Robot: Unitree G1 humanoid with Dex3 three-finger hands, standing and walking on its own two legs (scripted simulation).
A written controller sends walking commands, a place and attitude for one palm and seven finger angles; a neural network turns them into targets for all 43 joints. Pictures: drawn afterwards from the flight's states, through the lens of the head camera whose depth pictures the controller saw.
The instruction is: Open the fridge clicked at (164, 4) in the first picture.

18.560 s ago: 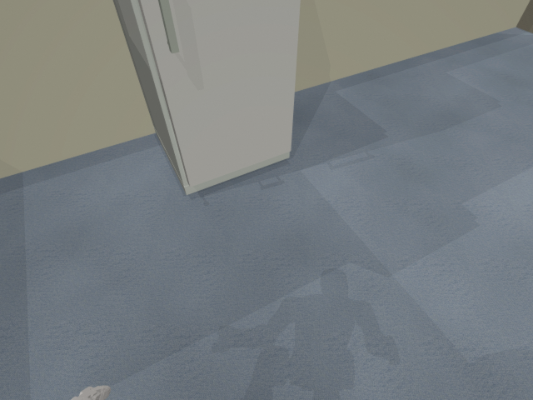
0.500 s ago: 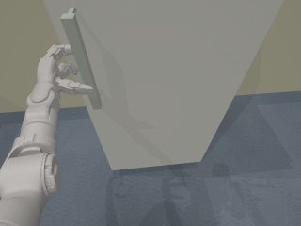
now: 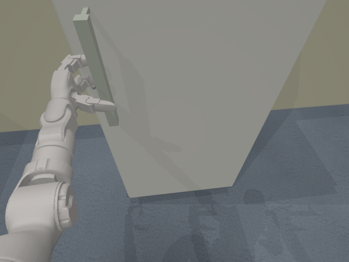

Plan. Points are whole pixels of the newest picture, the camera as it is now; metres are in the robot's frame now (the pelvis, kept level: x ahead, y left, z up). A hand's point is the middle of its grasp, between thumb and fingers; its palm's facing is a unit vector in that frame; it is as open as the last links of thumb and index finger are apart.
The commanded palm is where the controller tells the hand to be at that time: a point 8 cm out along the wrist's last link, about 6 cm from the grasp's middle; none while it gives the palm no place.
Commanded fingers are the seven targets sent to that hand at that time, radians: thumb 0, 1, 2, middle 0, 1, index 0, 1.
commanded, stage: slide the fingers in behind the handle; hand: left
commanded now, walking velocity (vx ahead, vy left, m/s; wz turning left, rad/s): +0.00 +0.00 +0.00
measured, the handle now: (102, 75) +0.51 +0.17 +0.16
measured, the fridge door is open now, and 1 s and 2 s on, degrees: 0 0 0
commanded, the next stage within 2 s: grip the handle and tug to test in 1.42 s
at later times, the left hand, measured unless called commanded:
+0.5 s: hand (104, 86) +0.47 +0.16 +0.16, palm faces +0.10 -0.99 +0.01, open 14.0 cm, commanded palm +0.43 +0.21 +0.17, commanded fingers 0.00 -0.50 0.30 -0.30 -1.20 -0.30 -1.20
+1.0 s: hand (110, 87) +0.46 +0.15 +0.17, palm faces +0.11 -0.99 +0.00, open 14.0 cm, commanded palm +0.43 +0.19 +0.17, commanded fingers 0.00 -0.50 0.30 -0.30 -1.20 -0.30 -1.20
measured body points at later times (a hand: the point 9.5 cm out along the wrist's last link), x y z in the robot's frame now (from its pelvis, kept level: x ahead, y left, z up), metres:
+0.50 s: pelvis +0.01 -0.01 +0.00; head +0.03 -0.01 +0.45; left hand +0.45 +0.21 +0.17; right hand +0.09 -0.27 -0.11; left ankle +0.05 +0.11 -0.72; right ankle -0.03 -0.12 -0.72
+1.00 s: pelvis +0.01 -0.01 +0.00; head +0.03 -0.02 +0.45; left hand +0.45 +0.20 +0.17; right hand +0.10 -0.27 -0.11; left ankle +0.05 +0.11 -0.72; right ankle -0.03 -0.12 -0.72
